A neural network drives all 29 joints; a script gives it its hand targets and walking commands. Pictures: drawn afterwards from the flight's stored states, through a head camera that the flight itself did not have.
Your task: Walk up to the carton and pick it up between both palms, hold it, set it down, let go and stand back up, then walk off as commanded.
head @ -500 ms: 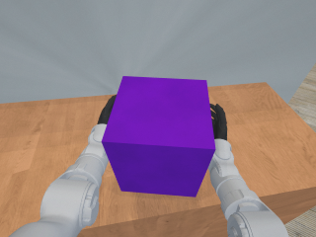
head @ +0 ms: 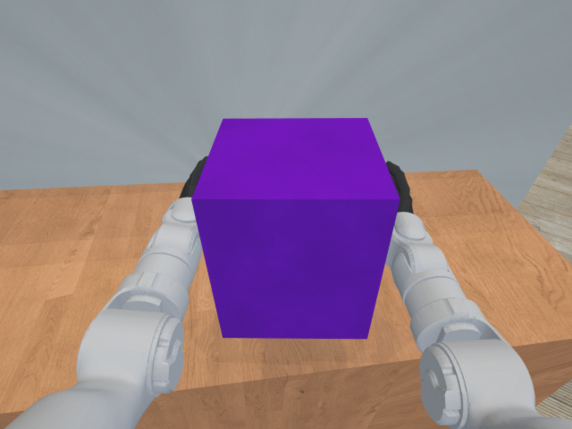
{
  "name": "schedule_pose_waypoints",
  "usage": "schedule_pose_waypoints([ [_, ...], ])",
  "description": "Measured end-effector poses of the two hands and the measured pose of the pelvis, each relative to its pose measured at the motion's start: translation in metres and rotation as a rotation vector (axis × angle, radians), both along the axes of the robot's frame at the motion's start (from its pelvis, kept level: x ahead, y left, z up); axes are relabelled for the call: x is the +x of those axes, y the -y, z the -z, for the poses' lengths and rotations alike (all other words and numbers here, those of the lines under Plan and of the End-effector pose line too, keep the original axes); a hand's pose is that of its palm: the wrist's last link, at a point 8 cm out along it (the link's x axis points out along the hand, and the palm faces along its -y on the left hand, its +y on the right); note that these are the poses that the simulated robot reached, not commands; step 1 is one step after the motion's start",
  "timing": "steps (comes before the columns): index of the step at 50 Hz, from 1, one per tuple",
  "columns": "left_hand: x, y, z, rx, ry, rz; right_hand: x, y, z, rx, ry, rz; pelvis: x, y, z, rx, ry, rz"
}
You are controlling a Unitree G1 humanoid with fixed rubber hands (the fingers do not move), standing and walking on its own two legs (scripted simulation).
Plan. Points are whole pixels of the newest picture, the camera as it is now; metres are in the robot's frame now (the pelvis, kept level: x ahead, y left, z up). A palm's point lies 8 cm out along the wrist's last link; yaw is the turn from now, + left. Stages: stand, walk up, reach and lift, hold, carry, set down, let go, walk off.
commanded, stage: reach and lift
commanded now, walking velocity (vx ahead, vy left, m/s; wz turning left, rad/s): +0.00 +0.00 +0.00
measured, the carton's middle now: (294, 228) +0.37 -0.02 +0.13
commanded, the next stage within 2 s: hold in 0.80 s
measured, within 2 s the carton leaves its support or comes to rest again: neither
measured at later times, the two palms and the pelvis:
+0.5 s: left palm (189, 196) +0.39 +0.12 +0.17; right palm (404, 196) +0.37 -0.18 +0.18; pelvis +0.01 -0.01 +0.00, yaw +0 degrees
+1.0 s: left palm (181, 188) +0.41 +0.13 +0.18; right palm (394, 182) +0.39 -0.17 +0.19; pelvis +0.02 -0.01 +0.00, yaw +0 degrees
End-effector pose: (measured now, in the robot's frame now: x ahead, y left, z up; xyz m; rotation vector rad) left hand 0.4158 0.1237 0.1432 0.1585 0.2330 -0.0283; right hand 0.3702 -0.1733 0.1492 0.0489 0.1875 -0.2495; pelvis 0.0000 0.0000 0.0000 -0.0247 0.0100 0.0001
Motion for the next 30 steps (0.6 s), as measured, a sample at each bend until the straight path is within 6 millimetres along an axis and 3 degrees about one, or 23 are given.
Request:
schedule_pose_waypoints([
  [3, 0.002, 0.0, -0.001, -0.003, 0.003, -0.023, 0.006, 0.0, -0.001, 0.049, 0.008, -0.004, 0.004, 0.001, 0.0, 0.001, -0.005, 0.001],
  [8, 0.005, 0.003, -0.025, -0.027, 0.096, -0.051, 0.015, 0.004, -0.027, 0.077, 0.105, -0.022, 0.009, 0.005, -0.001, 0.001, -0.01, 0.003],
  [11, 0.006, 0.006, -0.035, -0.019, 0.101, -0.057, 0.017, 0.007, -0.031, 0.071, 0.106, -0.027, 0.012, 0.008, -0.001, 0.002, -0.003, 0.004],
  [19, -0.011, 0.006, -0.012, 0.011, -0.003, -0.066, 0.005, 0.008, -0.007, 0.066, 0.003, -0.045, 0.016, 0.011, -0.002, 0.006, 0.025, 0.004],
  [30, -0.025, -0.007, -0.039, -0.063, 0.091, -0.095, 0.001, -0.004, -0.053, -0.063, 0.096, -0.088, 0.006, 0.011, -0.001, 0.005, 0.042, 0.003],
])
